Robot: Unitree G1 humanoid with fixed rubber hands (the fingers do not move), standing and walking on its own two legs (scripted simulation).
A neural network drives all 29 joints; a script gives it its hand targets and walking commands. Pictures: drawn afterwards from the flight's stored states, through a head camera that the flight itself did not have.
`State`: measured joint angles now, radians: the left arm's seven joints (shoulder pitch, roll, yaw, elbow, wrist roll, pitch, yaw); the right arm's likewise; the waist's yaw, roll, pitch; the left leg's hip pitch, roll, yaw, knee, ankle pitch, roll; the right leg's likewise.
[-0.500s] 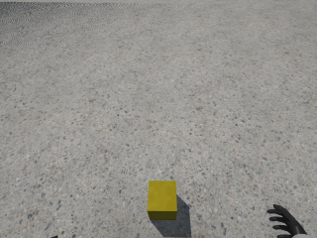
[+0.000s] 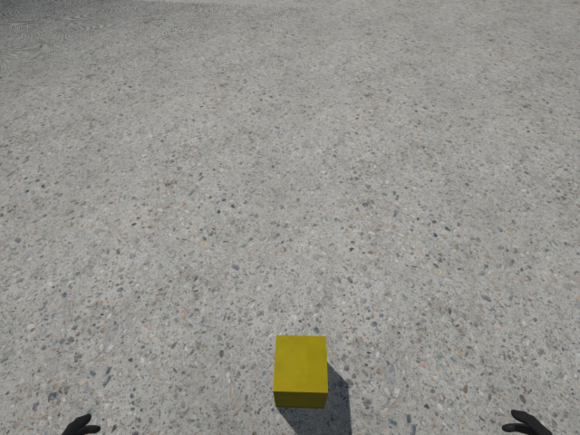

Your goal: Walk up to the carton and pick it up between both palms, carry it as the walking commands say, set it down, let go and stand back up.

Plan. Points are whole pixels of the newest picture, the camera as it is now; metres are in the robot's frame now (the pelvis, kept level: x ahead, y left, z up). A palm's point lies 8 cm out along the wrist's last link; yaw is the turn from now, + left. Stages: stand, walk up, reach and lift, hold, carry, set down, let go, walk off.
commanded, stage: walk up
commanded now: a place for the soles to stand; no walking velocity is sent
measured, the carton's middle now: (300, 372) +0.41 -0.01 -0.68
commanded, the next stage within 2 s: reach and lift in 1.02 s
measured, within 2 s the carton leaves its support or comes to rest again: neither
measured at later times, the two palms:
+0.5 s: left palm out of the picture +0.10 +0.35 -0.09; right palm (516, 424) +0.15 -0.29 -0.09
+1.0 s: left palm out of the picture +0.11 +0.34 -0.08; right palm out of the picture +0.13 -0.31 -0.09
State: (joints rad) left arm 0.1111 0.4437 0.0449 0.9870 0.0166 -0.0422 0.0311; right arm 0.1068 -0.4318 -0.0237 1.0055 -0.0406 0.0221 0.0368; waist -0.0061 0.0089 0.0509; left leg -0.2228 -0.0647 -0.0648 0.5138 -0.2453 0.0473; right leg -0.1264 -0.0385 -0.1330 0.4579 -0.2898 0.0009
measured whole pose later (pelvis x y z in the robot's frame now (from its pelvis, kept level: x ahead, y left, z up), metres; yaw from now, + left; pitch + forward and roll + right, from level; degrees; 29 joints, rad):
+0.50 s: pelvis +0.02 +0.02 +0.01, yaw -1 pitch -1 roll +0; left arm 0.16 0.43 0.03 1.01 0.01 -0.04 0.04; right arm 0.07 -0.40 -0.04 0.95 -0.03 0.01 0.02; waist 0.01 0.00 0.03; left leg -0.16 -0.11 -0.04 0.38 -0.20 0.08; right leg -0.10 -0.05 -0.03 0.39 -0.27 0.03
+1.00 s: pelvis +0.02 +0.01 +0.01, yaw -1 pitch -1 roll +0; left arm 0.15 0.43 0.03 1.00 0.01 -0.04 0.04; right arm 0.09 -0.41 -0.04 0.96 -0.03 0.02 0.03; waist 0.00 0.01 0.03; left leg -0.15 -0.09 -0.04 0.39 -0.21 0.06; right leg -0.09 -0.03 -0.03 0.39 -0.28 0.01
